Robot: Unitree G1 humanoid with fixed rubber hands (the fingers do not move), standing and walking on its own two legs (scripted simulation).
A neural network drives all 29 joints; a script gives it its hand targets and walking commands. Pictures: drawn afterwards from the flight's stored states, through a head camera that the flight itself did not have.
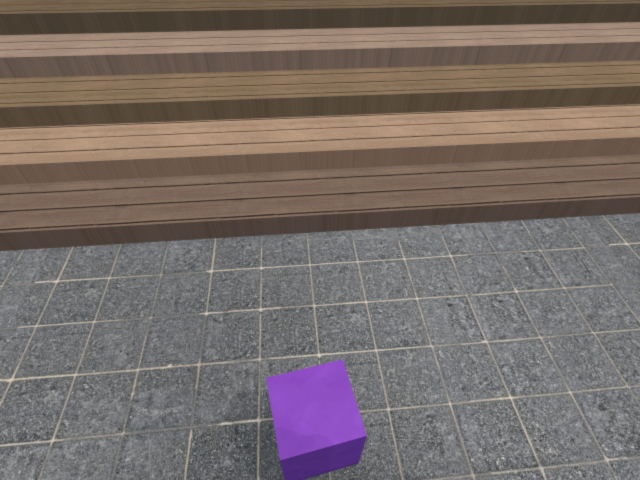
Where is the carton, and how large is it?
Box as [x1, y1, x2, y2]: [266, 359, 366, 479]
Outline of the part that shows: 342,359 266,378 279,457 285,479 303,479 358,462 366,434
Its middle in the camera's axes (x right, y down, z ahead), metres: -0.02 +0.50 +1.06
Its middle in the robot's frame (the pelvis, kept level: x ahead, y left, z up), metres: +0.42 +0.01 -0.64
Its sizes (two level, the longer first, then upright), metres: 0.210 0.200 0.250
